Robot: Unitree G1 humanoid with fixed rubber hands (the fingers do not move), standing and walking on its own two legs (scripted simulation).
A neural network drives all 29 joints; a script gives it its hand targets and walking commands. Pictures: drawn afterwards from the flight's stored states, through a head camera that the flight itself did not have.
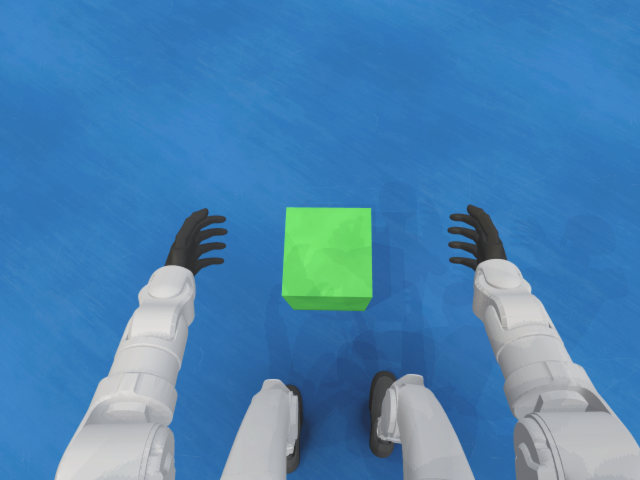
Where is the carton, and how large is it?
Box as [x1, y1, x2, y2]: [282, 207, 371, 310]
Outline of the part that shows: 286,207 282,296 293,309 364,310 371,298 370,208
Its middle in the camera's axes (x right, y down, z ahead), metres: +0.02 +0.06 +1.00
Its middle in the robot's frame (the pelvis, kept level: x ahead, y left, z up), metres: +0.50 +0.04 -0.57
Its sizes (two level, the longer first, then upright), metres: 0.210 0.200 0.250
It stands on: the floor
